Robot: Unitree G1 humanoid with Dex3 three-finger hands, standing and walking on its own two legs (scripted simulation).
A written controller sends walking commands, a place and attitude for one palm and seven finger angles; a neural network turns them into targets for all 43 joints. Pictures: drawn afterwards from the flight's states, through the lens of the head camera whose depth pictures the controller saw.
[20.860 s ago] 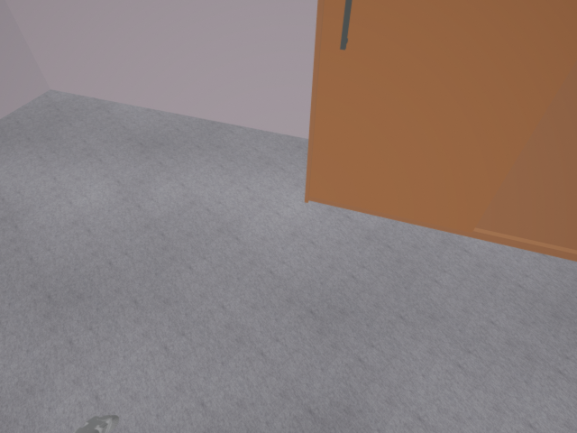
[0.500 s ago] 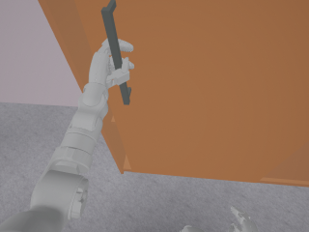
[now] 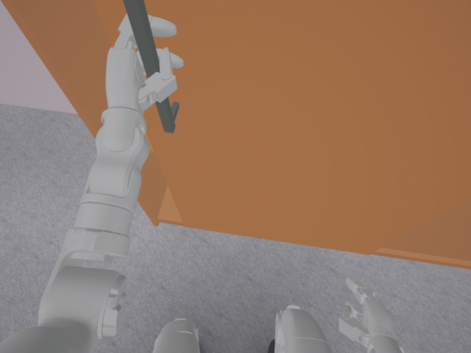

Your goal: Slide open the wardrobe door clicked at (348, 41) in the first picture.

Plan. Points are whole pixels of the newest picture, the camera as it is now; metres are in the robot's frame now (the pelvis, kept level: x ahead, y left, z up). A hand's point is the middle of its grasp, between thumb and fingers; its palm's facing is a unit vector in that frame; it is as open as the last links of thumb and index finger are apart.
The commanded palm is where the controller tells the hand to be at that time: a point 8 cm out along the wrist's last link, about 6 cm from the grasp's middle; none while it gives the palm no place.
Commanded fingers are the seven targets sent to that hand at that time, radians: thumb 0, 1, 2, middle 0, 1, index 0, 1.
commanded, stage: step sideways, sliding the door along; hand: left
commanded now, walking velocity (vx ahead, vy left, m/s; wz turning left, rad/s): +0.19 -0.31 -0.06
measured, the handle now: (157, 59) +0.48 +0.19 +0.17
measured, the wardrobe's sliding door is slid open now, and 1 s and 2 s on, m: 0.12 0.47 0.64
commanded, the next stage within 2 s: none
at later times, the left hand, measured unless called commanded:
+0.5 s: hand (265, 90) +0.44 +0.03 +0.17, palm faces +0.30 -0.95 -0.06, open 5.6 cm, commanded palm +0.41 +0.00 +0.17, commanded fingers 0.00 0.90 0.90 -0.45 -1.40 -0.45 -1.40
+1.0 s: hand (425, 111) +0.43 -0.19 +0.17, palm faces +0.03 -1.00 -0.09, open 5.7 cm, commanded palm +0.41 -0.16 +0.17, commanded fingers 0.00 0.90 0.90 -0.45 -1.40 -0.45 -1.40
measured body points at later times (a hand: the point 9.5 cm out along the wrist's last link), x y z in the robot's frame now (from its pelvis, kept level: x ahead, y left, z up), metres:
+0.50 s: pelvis +0.05 -0.19 +0.00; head +0.16 -0.15 +0.43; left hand +0.42 +0.08 +0.17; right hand +0.28 -0.38 -0.11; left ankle +0.03 +0.01 -0.73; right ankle +0.10 -0.32 -0.67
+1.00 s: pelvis +0.08 -0.31 +0.01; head +0.18 -0.28 +0.45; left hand +0.42 -0.13 +0.18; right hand +0.30 -0.50 -0.08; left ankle +0.06 -0.17 -0.73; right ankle +0.12 -0.48 -0.64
